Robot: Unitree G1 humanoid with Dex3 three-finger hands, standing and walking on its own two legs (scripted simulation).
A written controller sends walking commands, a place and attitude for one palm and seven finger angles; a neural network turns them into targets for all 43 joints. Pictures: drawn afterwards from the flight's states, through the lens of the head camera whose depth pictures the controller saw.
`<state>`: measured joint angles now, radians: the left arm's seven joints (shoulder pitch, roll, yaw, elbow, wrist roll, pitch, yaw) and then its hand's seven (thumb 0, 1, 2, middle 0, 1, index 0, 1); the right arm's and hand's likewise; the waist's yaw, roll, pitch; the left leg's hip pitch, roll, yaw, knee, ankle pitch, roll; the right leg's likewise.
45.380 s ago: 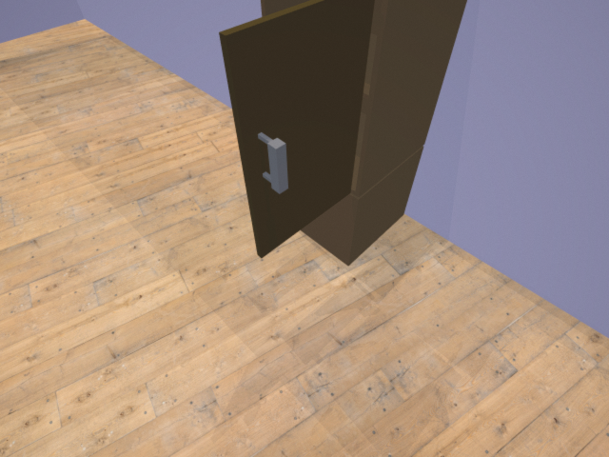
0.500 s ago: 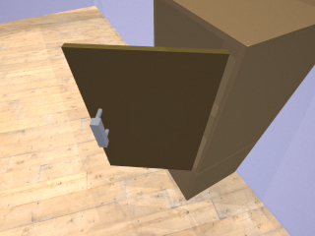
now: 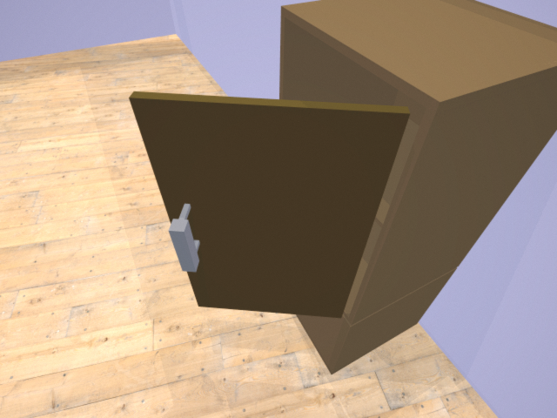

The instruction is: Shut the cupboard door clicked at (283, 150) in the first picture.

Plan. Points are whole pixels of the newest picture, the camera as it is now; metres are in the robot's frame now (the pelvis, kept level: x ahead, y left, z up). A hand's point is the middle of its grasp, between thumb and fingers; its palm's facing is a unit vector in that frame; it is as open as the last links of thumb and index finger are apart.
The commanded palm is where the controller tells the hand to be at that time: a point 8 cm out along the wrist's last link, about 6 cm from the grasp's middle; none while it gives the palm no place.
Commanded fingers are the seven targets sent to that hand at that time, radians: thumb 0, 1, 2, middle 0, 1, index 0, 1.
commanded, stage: come to a stop and stand still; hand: left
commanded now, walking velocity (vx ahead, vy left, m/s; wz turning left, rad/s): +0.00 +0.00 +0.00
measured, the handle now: (188, 237) +0.42 +0.19 -0.01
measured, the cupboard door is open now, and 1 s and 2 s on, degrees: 58 58 58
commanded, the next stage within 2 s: look again from close up in 0.18 s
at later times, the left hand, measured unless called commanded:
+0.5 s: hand out of the picture -0.01 +0.17 -0.17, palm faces +0.01 -0.98 -0.18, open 7.4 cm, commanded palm none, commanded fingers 0.00 0.90 0.90 -0.20 -0.30 -0.20 -0.30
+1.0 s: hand out of the picture +0.11 +0.20 -0.09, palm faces +0.21 -0.96 -0.20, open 7.2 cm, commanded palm +0.09 +0.22 -0.07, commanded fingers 0.00 0.90 0.90 -0.33 -0.44 -0.33 -0.44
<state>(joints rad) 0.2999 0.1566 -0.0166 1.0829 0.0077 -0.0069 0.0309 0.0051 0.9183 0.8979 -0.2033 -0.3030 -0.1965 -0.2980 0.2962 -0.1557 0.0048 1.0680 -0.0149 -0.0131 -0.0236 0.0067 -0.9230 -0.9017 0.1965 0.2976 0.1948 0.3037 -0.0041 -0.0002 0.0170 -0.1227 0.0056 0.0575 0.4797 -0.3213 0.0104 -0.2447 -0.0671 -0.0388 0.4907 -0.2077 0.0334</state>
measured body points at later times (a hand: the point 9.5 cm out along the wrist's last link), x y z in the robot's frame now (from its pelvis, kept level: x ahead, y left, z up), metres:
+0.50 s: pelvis -0.01 +0.00 +0.00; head +0.00 +0.01 +0.45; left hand -0.01 +0.22 -0.16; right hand -0.02 -0.21 -0.16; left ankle -0.04 +0.11 -0.74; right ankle +0.03 -0.14 -0.74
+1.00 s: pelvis -0.01 +0.00 -0.01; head -0.02 +0.00 +0.44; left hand +0.10 +0.25 -0.07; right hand +0.03 -0.24 -0.14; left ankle -0.04 +0.11 -0.74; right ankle +0.04 -0.14 -0.74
